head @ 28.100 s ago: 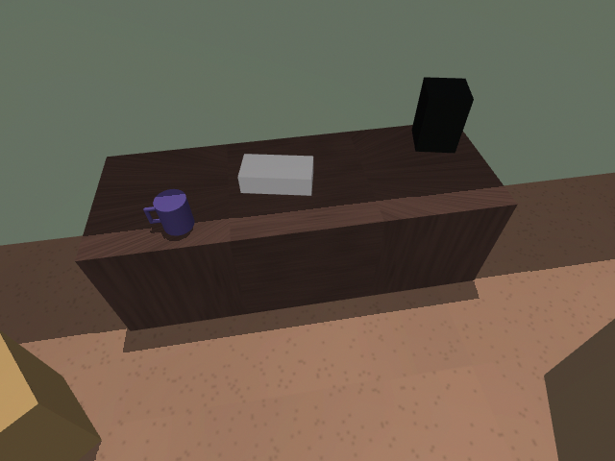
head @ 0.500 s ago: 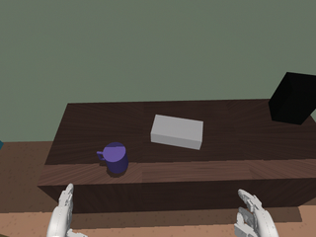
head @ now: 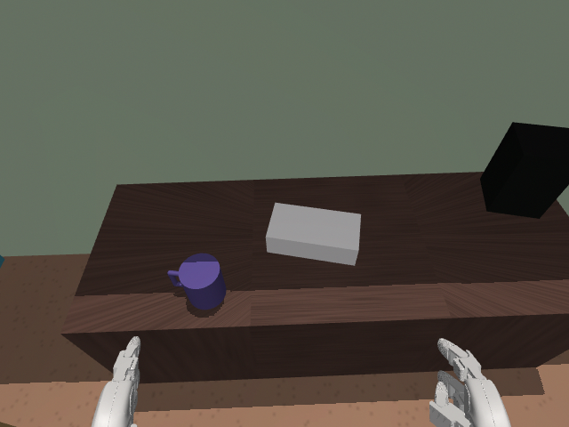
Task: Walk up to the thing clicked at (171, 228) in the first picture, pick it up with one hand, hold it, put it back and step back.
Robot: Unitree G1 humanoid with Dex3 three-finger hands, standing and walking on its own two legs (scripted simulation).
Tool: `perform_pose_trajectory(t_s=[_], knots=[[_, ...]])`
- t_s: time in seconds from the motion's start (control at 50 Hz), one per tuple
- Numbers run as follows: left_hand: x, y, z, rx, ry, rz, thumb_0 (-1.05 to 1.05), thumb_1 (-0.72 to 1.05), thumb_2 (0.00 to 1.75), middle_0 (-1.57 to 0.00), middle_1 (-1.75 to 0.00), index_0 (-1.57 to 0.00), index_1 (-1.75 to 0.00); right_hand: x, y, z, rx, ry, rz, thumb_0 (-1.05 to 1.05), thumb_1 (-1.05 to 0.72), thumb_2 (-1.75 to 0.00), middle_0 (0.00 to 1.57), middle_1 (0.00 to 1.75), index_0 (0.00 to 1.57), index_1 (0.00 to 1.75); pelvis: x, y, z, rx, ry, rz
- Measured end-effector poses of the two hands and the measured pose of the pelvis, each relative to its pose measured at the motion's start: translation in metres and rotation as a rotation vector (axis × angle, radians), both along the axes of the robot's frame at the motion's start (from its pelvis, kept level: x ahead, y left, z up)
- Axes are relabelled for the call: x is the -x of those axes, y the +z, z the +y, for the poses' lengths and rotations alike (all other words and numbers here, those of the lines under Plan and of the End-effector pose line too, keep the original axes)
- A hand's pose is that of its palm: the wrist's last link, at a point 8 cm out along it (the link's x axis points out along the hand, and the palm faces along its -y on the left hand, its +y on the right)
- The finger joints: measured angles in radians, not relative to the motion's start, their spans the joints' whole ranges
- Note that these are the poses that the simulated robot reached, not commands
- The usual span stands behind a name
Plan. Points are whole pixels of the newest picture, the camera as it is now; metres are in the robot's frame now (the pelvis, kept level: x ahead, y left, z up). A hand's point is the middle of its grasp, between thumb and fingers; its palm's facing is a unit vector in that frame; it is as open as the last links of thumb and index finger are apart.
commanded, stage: home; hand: left
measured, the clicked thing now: (196, 281) +0.47 +0.22 -0.24
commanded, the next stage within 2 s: stand in 1.54 s
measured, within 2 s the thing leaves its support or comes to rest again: neither
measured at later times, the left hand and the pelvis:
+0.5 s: hand (152, 405) +0.18 +0.19 -0.05, palm faces +0.11 -0.96 -0.24, open 17.5 cm; pelvis +0.01 +0.01 +0.00, yaw +0 degrees
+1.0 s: hand (154, 412) +0.17 +0.19 -0.05, palm faces +0.12 -0.96 -0.24, open 17.5 cm; pelvis +0.00 +0.01 +0.00, yaw +0 degrees
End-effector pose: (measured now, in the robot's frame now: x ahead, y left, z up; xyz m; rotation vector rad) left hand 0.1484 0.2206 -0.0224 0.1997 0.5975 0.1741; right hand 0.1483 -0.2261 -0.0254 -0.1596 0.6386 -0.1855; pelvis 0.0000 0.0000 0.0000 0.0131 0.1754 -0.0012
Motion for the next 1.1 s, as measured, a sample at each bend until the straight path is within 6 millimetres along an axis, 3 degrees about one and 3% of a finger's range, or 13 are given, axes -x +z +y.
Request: perform_pose_trajectory(t_s=[0.44, 0.98, 1.1], knots=[[-0.008, 0.000, 0.017, -0.008, 0.004, -0.009, -0.01, -0.56, 0.05, -0.05, -0.05, -0.05, -0.05, -0.005, 0.002, 0.013, 0.017, -0.001, 0.006, 0.01, -0.90, -0.90, 0.20, 0.30, 0.20, 0.30, -0.006, -0.001, 0.013, 0.011, -0.002, 0.009], [0.001, 0.001, 0.013, -0.006, 0.010, -0.005, -0.01, -0.54, 0.05, -0.05, -0.06, -0.05, -0.05, 0.002, 0.001, 0.010, 0.018, 0.008, 0.002, 0.01, -0.90, -0.90, 0.20, 0.30, 0.20, 0.30, 0.001, -0.002, 0.009, 0.007, 0.001, 0.006], [0.004, 0.002, 0.012, -0.016, 0.015, 0.009, -0.01, -0.55, 0.05, -0.05, -0.05, -0.05, -0.05, 0.004, -0.021, 0.000, 0.042, -0.007, 0.080, 0.01, -0.90, -0.90, 0.21, 0.30, 0.20, 0.30, 0.000, -0.001, 0.007, 0.023, 0.008, -0.008]])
